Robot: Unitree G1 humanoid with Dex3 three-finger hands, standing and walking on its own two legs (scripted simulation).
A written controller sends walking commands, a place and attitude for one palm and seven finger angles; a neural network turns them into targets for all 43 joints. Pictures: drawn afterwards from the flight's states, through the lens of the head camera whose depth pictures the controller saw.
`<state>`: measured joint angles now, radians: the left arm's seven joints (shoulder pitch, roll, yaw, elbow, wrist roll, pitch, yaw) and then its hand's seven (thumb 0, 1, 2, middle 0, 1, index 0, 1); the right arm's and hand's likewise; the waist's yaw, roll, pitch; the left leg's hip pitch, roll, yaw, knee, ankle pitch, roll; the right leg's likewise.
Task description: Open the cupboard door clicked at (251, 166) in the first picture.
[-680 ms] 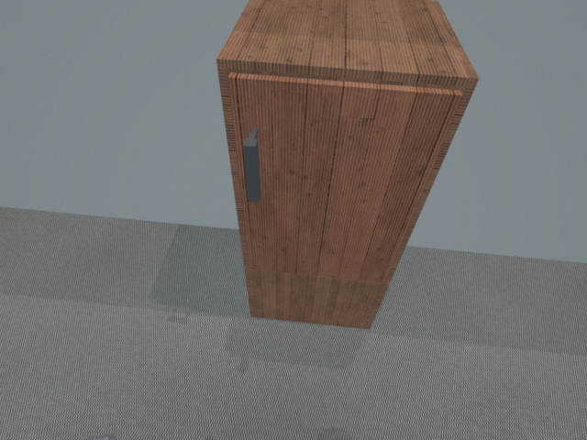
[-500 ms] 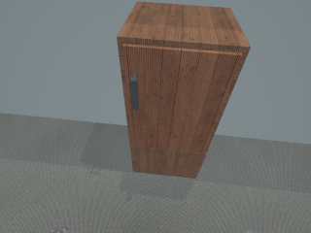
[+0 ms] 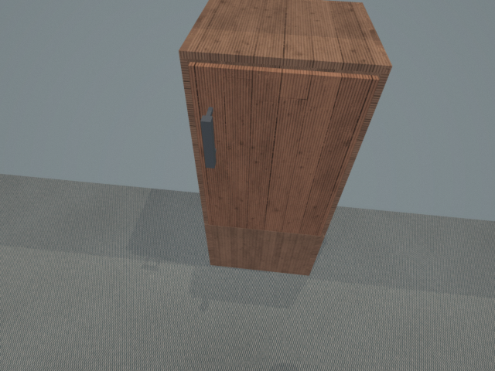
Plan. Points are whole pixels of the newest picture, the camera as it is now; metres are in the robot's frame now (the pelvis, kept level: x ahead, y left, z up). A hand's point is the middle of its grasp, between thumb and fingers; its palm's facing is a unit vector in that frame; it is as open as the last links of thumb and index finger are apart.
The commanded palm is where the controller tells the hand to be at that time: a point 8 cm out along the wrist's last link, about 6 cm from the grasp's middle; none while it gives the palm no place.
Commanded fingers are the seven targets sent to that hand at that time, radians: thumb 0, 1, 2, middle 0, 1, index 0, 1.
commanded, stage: stand and wait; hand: left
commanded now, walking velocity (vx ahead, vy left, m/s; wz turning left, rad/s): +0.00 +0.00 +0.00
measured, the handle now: (210, 138) +0.63 +0.13 +0.00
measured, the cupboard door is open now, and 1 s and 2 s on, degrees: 0 0 0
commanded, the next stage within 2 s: look at it before walking up in 0.14 s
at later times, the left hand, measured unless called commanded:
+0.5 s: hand out of the picture +0.06 +0.21 -0.16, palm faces -0.02 -0.96 -0.29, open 7.4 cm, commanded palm none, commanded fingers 0.00 0.90 0.90 -0.20 -0.30 -0.20 -0.30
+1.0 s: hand out of the picture +0.05 +0.21 -0.17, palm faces -0.02 -0.96 -0.28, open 7.4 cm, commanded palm none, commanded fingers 0.00 0.90 0.90 -0.20 -0.30 -0.20 -0.30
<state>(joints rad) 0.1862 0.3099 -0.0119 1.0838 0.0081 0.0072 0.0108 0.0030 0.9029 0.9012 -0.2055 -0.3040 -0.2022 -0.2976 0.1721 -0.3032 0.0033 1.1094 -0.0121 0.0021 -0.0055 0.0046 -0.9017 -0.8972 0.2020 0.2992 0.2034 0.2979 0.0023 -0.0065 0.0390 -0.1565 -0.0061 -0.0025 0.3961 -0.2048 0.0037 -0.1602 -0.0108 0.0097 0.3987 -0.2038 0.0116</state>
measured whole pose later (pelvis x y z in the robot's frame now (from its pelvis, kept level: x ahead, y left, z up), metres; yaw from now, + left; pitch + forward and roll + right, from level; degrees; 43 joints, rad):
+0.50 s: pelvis +0.00 -0.01 +0.00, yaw +0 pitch -2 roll +0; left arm 0.18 0.28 -0.01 1.08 0.01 0.00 0.01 0.00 0.90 0.90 -0.21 -0.30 -0.20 -0.30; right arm 0.17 -0.27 0.01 1.11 -0.01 0.00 -0.01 0.00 -0.90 -0.90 0.20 0.30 0.20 0.30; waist 0.00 0.00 0.03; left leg -0.16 0.01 0.00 0.39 -0.20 -0.01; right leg -0.16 0.00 0.01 0.39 -0.20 0.00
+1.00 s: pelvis +0.01 +0.00 +0.00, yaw -1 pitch -2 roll +0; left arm 0.21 0.27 -0.01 1.10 0.01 0.01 0.02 0.00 0.90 0.90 -0.20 -0.30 -0.20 -0.30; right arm 0.19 -0.25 0.01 1.13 -0.02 0.00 -0.01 0.00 -0.90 -0.90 0.20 0.30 0.20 0.30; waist 0.00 -0.01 0.01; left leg -0.15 0.00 0.00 0.40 -0.22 0.00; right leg -0.16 0.00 0.02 0.41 -0.22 0.00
